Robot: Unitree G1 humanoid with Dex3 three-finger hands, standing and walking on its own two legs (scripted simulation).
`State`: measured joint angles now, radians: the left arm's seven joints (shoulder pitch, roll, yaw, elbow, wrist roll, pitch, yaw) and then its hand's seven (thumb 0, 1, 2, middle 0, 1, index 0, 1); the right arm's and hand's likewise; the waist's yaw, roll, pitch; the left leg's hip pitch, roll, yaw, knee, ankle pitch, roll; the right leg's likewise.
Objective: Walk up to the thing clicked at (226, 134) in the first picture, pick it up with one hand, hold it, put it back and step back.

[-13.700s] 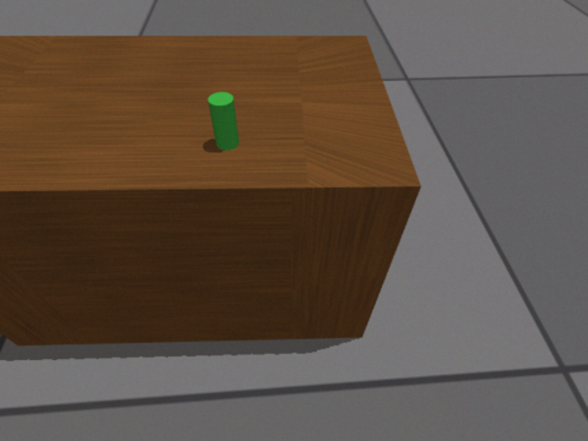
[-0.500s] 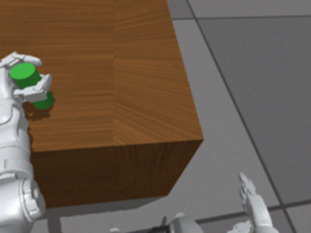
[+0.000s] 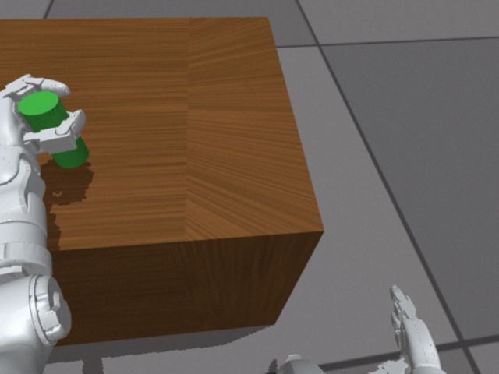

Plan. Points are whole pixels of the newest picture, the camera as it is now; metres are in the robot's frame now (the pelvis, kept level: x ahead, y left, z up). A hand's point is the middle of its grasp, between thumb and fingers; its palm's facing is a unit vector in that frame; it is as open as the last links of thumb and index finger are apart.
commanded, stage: settle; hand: left
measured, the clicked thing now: (57, 132) +0.47 +0.26 +0.12
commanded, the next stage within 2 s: lift in 0.14 s
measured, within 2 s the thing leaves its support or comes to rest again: neither
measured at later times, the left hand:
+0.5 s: hand (48, 104) +0.47 +0.24 +0.18, palm faces +0.24 -0.97 +0.00, open 6.8 cm
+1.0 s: hand (19, 87) +0.40 +0.22 +0.25, palm faces +0.23 -0.97 -0.01, open 6.8 cm
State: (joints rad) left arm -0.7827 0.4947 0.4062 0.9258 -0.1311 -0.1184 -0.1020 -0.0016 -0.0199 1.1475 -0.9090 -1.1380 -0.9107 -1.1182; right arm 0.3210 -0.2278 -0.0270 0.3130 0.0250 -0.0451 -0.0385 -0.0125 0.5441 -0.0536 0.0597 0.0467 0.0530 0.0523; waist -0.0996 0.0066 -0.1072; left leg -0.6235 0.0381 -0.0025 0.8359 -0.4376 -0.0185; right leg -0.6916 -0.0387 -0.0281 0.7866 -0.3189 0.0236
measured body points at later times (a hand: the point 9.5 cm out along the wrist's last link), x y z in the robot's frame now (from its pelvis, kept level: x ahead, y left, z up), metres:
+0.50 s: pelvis +0.01 +0.00 +0.01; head +0.05 +0.01 +0.46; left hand +0.45 +0.29 +0.18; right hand +0.16 -0.27 -0.05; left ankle -0.02 +0.13 -0.70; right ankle +0.03 -0.14 -0.70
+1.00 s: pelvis +0.01 +0.00 +0.03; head +0.00 -0.02 +0.48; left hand +0.38 +0.27 +0.26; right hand +0.18 -0.25 -0.04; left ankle -0.02 +0.13 -0.70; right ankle +0.03 -0.14 -0.70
